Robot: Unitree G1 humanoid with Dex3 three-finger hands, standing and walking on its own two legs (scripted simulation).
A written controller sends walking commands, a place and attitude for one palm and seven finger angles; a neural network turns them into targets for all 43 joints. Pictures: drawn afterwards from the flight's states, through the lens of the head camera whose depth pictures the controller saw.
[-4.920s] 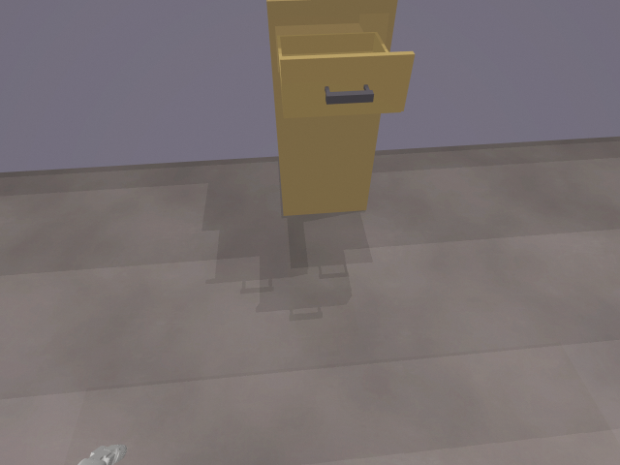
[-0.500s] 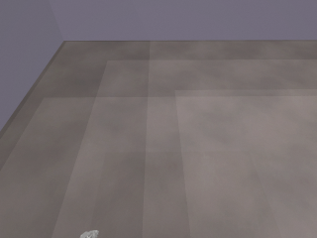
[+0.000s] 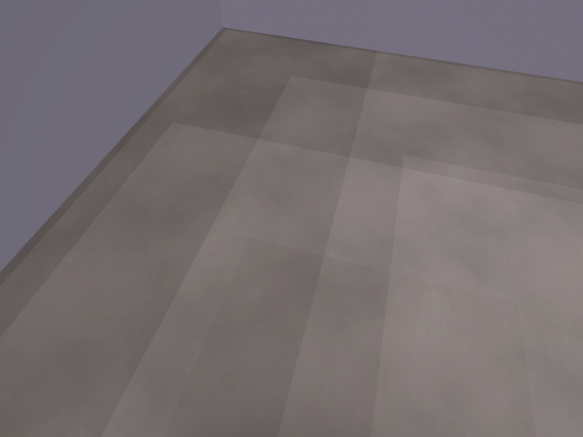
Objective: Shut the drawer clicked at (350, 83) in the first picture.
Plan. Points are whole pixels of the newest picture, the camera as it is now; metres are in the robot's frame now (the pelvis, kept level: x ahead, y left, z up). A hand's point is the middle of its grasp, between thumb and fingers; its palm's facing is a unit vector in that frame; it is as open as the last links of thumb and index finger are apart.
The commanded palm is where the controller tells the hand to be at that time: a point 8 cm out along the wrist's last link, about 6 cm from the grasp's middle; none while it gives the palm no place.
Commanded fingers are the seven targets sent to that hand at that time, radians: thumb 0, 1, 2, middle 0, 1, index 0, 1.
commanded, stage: turn to face it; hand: left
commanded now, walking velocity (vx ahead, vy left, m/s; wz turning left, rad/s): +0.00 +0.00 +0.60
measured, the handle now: out of the picture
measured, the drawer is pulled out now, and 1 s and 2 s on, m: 0.30 0.30 0.30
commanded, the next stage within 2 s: take the last steps up to it in 1.98 s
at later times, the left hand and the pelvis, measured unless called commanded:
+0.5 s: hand out of the picture -0.08 +0.19 -0.18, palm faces +0.39 -0.89 -0.24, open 7.4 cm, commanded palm none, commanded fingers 0.00 0.90 0.90 -0.20 -0.30 -0.20 -0.30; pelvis -0.04 -0.01 -0.01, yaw +21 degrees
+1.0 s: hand out of the picture -0.05 +0.22 -0.15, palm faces +0.58 -0.76 -0.29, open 7.4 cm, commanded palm none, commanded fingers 0.00 0.90 0.90 -0.20 -0.30 -0.20 -0.30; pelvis -0.04 -0.03 -0.01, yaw +37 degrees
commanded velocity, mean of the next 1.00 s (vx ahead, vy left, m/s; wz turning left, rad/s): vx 0.00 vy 0.00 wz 0.60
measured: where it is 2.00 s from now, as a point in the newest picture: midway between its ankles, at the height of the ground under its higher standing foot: outside the picture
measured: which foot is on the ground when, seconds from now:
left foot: down 0.00-0.08, up 0.10-0.48, down 0.50-0.98, up 1.00-1.00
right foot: up 0.00-0.06, down 0.08-0.50, up 0.52-0.96, down 0.98-1.00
